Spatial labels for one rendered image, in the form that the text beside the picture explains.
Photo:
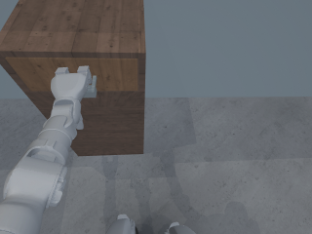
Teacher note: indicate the handle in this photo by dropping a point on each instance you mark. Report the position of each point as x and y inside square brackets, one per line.
[92, 90]

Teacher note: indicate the drawer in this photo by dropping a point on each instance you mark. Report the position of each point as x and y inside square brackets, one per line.
[113, 74]

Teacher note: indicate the left robot thigh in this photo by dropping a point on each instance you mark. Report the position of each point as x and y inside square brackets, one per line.
[122, 226]

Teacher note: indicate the robot left forearm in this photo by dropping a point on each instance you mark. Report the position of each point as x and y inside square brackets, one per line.
[56, 137]

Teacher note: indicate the robot left shin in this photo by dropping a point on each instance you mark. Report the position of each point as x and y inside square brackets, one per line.
[121, 216]

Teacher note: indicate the cabinet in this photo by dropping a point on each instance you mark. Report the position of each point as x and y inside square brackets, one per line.
[113, 121]

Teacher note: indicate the left robot hand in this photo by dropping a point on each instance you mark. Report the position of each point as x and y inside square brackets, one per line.
[73, 85]

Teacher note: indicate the left robot upper arm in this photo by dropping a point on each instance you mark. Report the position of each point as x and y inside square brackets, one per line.
[36, 185]

